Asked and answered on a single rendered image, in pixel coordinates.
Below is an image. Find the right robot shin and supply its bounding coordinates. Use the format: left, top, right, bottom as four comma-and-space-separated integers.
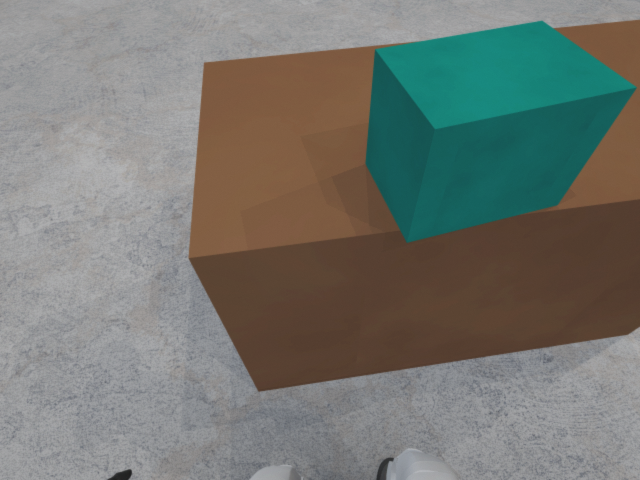
396, 448, 423, 458

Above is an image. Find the carton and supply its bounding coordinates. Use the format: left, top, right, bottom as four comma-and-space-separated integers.
365, 21, 637, 243

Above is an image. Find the right robot thigh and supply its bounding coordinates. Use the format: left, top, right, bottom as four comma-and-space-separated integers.
386, 451, 461, 480

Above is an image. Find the pedestal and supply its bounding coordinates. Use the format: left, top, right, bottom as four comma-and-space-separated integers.
188, 20, 640, 392

